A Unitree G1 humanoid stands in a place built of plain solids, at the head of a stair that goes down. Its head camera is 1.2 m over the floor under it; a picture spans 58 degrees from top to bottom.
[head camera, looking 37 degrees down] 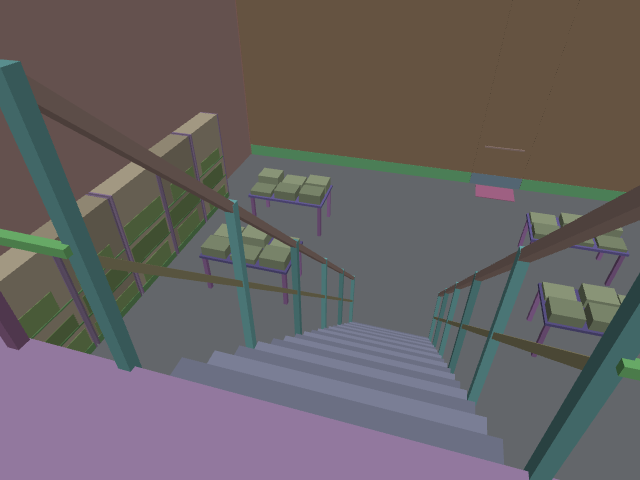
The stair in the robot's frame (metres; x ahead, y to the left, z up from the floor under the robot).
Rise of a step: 0.21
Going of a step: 0.22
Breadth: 1.22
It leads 16 degrees to the right of straight ahead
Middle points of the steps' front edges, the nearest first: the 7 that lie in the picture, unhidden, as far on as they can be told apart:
0.73 0.03 0.00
0.93 -0.03 -0.21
1.14 -0.09 -0.43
1.35 -0.15 -0.64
1.55 -0.21 -0.86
1.76 -0.27 -1.07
1.97 -0.33 -1.29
